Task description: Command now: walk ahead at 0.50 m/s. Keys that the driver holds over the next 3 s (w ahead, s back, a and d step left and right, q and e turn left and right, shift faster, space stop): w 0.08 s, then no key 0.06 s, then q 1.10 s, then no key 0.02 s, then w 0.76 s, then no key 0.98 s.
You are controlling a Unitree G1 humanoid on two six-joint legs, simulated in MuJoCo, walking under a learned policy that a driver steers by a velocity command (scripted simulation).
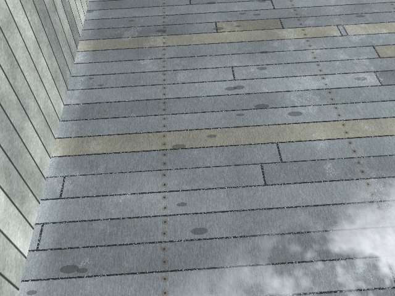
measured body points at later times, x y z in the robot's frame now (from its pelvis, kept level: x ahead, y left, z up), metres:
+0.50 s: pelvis +0.21 +0.04 -0.01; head +0.26 +0.06 +0.44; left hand +0.29 +0.33 -0.15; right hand +0.38 -0.21 -0.12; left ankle +0.31 +0.13 -0.74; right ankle +0.16 -0.10 -0.65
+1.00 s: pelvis +0.27 -0.01 +0.01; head +0.31 -0.03 +0.45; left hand +0.25 +0.30 -0.09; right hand +0.52 -0.23 -0.11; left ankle +0.22 +0.12 -0.64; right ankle +0.32 -0.11 -0.74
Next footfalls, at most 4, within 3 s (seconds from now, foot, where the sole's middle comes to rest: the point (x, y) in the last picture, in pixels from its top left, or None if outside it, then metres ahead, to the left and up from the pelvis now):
0.34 left None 0.35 0.13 -0.77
0.82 right None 0.36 -0.09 -0.77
1.28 left None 0.22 0.12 -0.77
1.74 right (208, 279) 0.53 0.02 -0.77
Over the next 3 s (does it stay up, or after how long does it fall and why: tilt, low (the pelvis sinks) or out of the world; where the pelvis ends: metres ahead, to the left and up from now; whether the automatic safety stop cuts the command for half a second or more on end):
stays up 0.68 0.18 0.00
